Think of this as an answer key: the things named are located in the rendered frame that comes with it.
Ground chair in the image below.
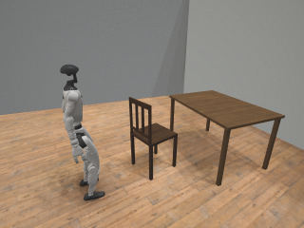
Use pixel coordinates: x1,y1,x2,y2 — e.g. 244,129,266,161
128,97,178,181

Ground robot left foot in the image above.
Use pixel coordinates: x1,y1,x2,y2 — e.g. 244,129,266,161
80,179,99,187

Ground robot right hand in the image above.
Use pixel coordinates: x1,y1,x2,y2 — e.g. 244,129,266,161
71,145,86,163

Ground left robot upper arm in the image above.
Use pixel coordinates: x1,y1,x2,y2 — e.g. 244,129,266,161
62,100,66,112

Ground robot left shin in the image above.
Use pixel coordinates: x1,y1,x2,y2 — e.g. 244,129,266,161
83,161,91,181

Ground right robot upper arm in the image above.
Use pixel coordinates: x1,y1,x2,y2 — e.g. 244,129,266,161
63,90,79,123

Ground table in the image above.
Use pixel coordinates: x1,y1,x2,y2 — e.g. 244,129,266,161
169,90,285,186

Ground robot right forearm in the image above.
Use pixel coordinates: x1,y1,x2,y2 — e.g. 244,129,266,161
65,118,79,147

